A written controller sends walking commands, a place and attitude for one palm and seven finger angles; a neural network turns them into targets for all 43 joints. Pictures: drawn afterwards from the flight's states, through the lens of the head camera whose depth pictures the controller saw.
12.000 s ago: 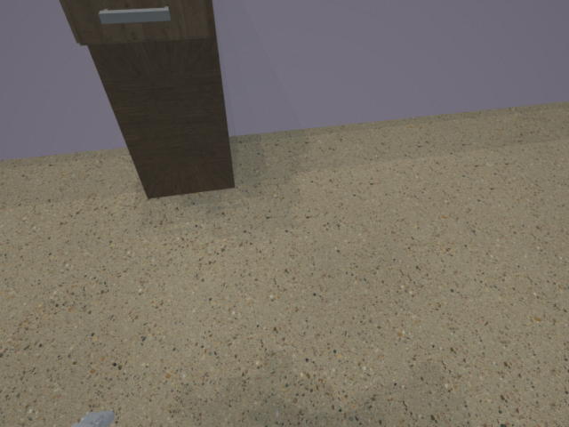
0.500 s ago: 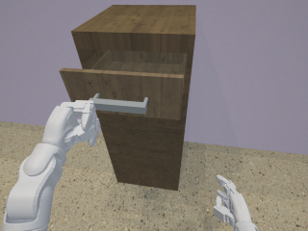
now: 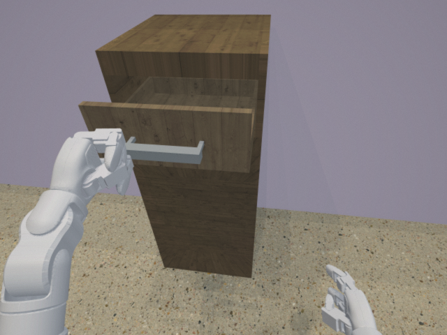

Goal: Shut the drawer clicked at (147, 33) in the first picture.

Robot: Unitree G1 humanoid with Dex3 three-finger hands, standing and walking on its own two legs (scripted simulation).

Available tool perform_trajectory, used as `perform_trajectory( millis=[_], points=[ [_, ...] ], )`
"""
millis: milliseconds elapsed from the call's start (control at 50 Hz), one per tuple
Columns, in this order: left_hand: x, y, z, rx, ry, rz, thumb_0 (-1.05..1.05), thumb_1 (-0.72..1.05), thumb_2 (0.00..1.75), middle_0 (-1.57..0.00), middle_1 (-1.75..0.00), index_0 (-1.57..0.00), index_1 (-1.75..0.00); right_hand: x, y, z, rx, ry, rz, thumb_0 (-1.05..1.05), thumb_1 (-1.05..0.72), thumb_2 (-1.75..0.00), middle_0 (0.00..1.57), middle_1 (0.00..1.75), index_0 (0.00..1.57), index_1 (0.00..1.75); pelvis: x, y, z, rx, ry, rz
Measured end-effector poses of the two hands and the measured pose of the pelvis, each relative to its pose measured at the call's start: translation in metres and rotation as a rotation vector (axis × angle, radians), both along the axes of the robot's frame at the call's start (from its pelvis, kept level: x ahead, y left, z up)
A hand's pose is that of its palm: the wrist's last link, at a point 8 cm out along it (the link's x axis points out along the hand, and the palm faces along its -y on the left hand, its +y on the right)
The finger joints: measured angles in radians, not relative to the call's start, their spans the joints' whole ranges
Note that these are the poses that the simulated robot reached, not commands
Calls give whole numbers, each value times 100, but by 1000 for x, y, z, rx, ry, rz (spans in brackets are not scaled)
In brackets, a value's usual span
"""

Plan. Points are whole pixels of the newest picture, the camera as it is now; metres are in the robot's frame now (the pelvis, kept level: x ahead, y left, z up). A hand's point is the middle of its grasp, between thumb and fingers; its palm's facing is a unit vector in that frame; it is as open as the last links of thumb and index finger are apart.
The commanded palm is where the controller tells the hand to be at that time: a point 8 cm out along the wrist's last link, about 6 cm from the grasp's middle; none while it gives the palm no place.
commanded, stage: bring the fist close to the handle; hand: left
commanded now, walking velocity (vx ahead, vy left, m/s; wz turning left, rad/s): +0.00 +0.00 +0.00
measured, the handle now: (163, 147) +0.46 +0.20 +0.13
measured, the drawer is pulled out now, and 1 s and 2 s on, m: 0.17 0.17 0.15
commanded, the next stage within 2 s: push the drawer shut in 1.44 s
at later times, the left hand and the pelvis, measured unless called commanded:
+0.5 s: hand (149, 174) +0.31 +0.17 +0.18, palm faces -0.02 -1.00 -0.06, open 3.3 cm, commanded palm +0.28 +0.22 +0.18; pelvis +0.01 +0.01 +0.00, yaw -1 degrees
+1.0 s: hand (164, 181) +0.35 +0.17 +0.13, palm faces +0.00 -1.00 -0.04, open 3.3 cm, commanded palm +0.33 +0.22 +0.13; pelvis +0.01 +0.01 +0.00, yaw -1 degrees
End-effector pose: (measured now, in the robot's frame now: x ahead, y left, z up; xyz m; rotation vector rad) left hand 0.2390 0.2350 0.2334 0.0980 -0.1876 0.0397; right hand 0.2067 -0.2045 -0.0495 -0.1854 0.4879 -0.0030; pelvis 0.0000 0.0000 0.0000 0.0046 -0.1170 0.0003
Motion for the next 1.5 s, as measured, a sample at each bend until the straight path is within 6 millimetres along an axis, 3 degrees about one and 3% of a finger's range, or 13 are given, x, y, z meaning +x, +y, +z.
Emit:
perform_trajectory(
  millis=[180,340,520,840,1120,1320,1500],
  points=[
    [12,-1,-26,-24,123,-25,1,90,90,-140,-160,-141,-160,-6,-8,-6,8,14,-28,1,-90,-90,20,30,20,30,-2,-2,0,1,13,-5],
    [29,6,-41,-46,99,8,1,90,90,-140,-160,-141,-160,-12,-12,-7,-16,26,-46,1,-90,-90,20,30,20,30,1,-1,-1,-2,20,-5],
    [51,-10,-54,-44,110,-69,1,90,90,-140,-160,-140,-160,-16,-8,-14,-1,50,-73,1,-90,-90,20,30,20,30,10,7,0,2,46,-16],
    [69,-12,-85,-51,143,-37,1,90,90,-140,-160,-140,-160,-22,-2,-24,-13,124,-76,1,-90,-90,20,30,20,30,15,12,-1,0,70,-15],
    [101,-17,-111,-56,173,-39,1,90,90,-140,-160,-140,-160,-47,-17,-37,-33,213,-134,1,-90,-90,20,30,20,30,14,11,-3,2,108,-23],
    [101,-8,-105,-59,145,-32,1,90,90,-140,-160,-140,-160,-60,-25,-42,-23,243,-167,1,-90,-90,20,30,20,30,16,9,-3,3,112,-32],
    [81,-3,-107,-64,135,-33,1,90,90,-140,-160,-140,-160,-49,-26,-34,-33,190,-147,1,-90,-90,20,30,20,30,11,9,-3,0,103,-25]
  ],
)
